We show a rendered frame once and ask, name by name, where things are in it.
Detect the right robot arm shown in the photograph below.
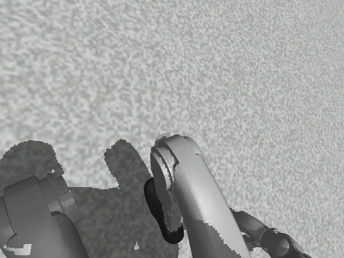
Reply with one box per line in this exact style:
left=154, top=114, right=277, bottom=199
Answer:
left=260, top=228, right=312, bottom=258

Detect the right robot foot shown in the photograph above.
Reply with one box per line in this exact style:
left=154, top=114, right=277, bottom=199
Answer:
left=144, top=178, right=184, bottom=244

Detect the right robot hand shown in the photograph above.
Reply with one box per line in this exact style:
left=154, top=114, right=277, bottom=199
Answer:
left=230, top=208, right=269, bottom=251

